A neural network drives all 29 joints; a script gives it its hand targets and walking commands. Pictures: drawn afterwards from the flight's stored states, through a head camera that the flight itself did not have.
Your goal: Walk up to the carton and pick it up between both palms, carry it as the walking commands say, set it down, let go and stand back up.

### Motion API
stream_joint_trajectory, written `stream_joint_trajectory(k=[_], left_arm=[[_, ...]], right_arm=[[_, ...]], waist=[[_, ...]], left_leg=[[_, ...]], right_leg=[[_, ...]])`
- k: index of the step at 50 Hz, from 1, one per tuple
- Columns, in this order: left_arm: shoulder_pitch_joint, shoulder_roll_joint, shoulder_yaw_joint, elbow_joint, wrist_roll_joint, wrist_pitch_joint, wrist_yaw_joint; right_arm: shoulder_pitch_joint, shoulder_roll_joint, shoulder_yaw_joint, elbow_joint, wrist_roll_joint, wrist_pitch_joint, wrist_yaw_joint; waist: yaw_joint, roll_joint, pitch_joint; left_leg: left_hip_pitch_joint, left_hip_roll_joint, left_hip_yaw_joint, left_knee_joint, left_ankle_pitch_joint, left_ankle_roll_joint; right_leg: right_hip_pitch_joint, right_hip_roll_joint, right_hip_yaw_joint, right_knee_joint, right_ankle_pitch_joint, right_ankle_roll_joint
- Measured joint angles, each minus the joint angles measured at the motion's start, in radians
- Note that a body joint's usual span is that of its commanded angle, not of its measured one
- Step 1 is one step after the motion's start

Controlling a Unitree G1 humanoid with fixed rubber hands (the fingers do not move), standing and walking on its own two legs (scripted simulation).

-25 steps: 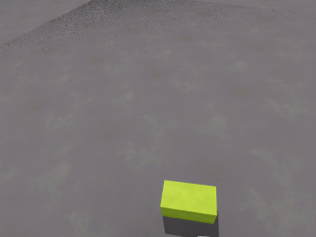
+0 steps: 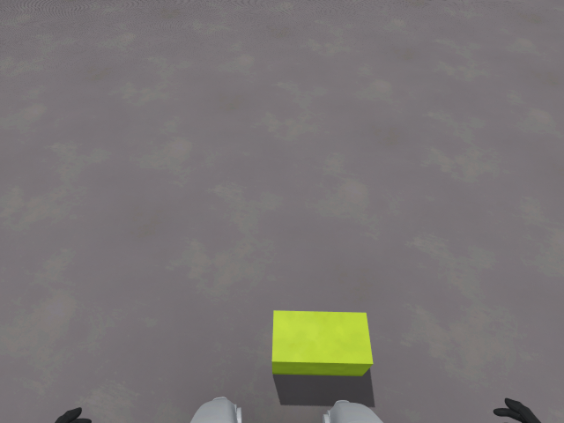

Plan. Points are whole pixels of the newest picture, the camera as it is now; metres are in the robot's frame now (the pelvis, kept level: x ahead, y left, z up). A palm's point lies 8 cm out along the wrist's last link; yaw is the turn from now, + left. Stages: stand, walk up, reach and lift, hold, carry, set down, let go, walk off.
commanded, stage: walk up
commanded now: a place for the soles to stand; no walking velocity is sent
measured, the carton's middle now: (318, 343) +0.41 -0.11 -0.65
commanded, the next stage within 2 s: none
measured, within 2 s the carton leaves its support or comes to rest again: neither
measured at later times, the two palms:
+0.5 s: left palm out of the picture +0.12 +0.30 -0.07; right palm out of the picture +0.09 -0.33 -0.08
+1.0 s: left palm (127, 407) +0.16 +0.23 -0.08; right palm out of the picture +0.00 -0.44 -0.08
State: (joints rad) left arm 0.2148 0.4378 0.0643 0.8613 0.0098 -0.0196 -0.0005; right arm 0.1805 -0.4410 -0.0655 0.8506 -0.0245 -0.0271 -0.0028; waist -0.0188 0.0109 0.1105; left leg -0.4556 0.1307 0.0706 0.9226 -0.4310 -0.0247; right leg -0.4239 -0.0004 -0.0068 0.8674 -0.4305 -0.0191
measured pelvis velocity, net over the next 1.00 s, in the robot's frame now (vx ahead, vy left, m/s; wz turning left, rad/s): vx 0.01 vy -0.08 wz -0.13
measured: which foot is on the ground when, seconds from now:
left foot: down 0.00-0.88, up 0.90-1.00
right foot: down 0.00-1.00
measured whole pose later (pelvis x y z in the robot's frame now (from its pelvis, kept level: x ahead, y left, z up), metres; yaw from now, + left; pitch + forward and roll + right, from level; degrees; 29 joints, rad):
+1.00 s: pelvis +0.01 -0.08 +0.01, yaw -7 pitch -2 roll +1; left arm 0.14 0.41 0.08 0.85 0.03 0.04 -0.05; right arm 0.24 -0.50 -0.06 0.97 0.00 -0.03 -0.06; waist -0.01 0.00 0.12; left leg -0.44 0.08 -0.01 0.99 -0.56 0.02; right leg -0.43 -0.04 -0.02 0.81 -0.35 0.00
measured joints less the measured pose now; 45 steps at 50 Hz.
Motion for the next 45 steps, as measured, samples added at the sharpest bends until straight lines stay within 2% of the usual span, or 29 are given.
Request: stream_joint_trajectory(k=[1,3,6,9,13,17,27,33,36,39,41,43,45], left_arm=[[-0.007,-0.006,0.001,0.002,0.006,-0.003,0.0],[-0.008,-0.005,-0.002,-0.002,0.011,-0.004,0.0],[-0.02,-0.003,-0.011,0.006,0.006,0.008,0.0],[-0.043,-0.015,-0.024,0.016,-0.002,0.01,0.002],[-0.066,-0.012,-0.027,0.031,-0.004,0.007,-0.003],[-0.073,-0.015,-0.032,0.044,-0.006,0.011,-0.008],[-0.059,-0.062,-0.05,0.097,0.003,0.016,-0.021],[-0.073,-0.064,-0.044,0.099,0.014,0.031,-0.033],[-0.095,-0.033,-0.017,0.056,0.034,0.064,-0.05],[-0.111,0.007,0.013,0.007,0.03,0.082,-0.064],[-0.113,0.025,0.028,-0.018,0.025,0.086,-0.077],[-0.107,0.033,0.037,-0.029,0.021,0.082,-0.085],[-0.095,0.031,0.041,-0.026,0.027,0.071,-0.079]], right_arm=[[-0.001,-0.007,-0.002,0.002,0.004,0.003,-0.001],[0.0,-0.005,0.002,0.011,0.017,0.008,-0.008],[-0.004,0.01,0.01,0.035,0.026,-0.004,-0.012],[-0.001,0.011,0.023,0.046,0.016,-0.021,-0.009],[-0.016,0.025,0.034,0.062,0.012,-0.017,-0.006],[-0.039,0.033,0.04,0.081,0.015,-0.011,-0.005],[-0.062,0.016,0.037,0.131,0.014,-0.01,0.003],[-0.047,0.02,0.037,0.162,0.015,-0.024,-0.007],[-0.007,0.019,0.021,0.14,0.01,-0.044,-0.035],[0.037,0.006,0.008,0.12,0.005,-0.052,-0.057],[0.059,-0.012,0.001,0.113,0.0,-0.049,-0.063],[0.073,-0.038,-0.005,0.109,-0.003,-0.038,-0.061],[0.075,-0.061,-0.008,0.107,-0.002,-0.019,-0.058]], waist=[[-0.003,0.02,0.007],[0.001,0.016,0.0],[0.01,-0.022,-0.009],[0.011,-0.005,-0.017],[0.01,0.007,-0.018],[0.01,-0.009,-0.029],[0.012,-0.008,-0.065],[0.014,-0.024,-0.064],[0.02,-0.037,-0.038],[0.017,-0.054,-0.002],[0.014,-0.058,0.011],[0.012,-0.047,0.013],[0.008,-0.021,0.015]], left_leg=[[-0.001,0.011,-0.012,0.009,-0.005,0.001],[0.006,-0.012,-0.022,-0.004,0.0,0.023],[0.046,-0.059,0.003,-0.061,0.016,0.002],[0.056,-0.051,0.006,-0.073,0.019,0.007],[0.068,-0.028,0.0,-0.08,0.021,-0.001],[0.085,-0.036,0.012,-0.123,0.049,-0.008],[0.145,-0.06,0.032,-0.256,0.106,0.01],[0.174,-0.067,0.05,-0.32,0.131,-0.002],[0.166,-0.045,0.055,-0.301,0.123,-0.009],[0.166,-0.016,0.056,-0.283,0.115,-0.017],[0.158,0.009,0.056,-0.262,0.106,-0.029],[0.139,0.043,0.049,-0.213,0.081,-0.035],[0.101,0.073,0.01,-0.117,0.01,0.004]], right_leg=[[0.01,0.01,-0.01,-0.014,0.027,0.018],[0.005,0.004,0.0,-0.008,0.027,0.037],[0.002,-0.029,0.043,0.007,0.01,0.045],[0.014,-0.021,0.042,-0.014,0.041,0.033],[0.04,-0.005,0.027,-0.052,0.039,0.046],[0.039,-0.01,0.037,-0.065,0.054,0.04],[0.063,-0.012,0.074,-0.154,0.104,0.038],[0.067,-0.014,0.095,-0.183,0.12,0.034],[-0.01,-0.001,0.075,0.001,-0.005,0.015],[-0.065,-0.022,0.062,0.122,-0.047,0.002],[-0.067,-0.051,0.051,0.078,-0.042,-0.004],[-0.027,-0.065,0.035,-0.04,-0.008,-0.015],[-0.013,-0.046,0.008,-0.078,0.109,0.013]])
